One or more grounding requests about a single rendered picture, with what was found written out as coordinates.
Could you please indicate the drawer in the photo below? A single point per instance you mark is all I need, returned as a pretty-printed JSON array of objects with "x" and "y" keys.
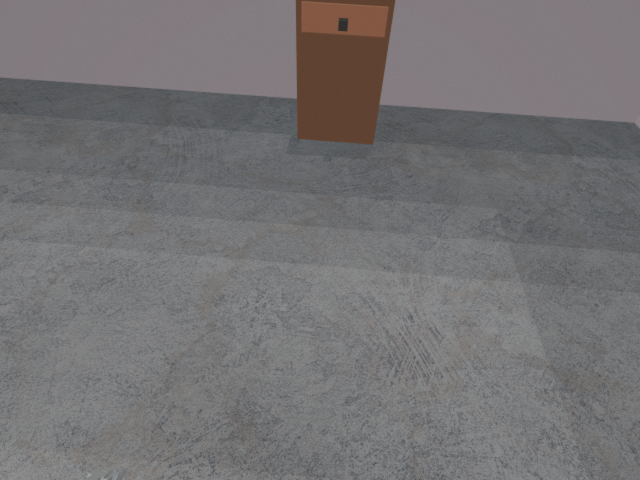
[{"x": 364, "y": 20}]

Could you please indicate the cabinet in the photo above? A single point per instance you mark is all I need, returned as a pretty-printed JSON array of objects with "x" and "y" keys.
[{"x": 339, "y": 80}]

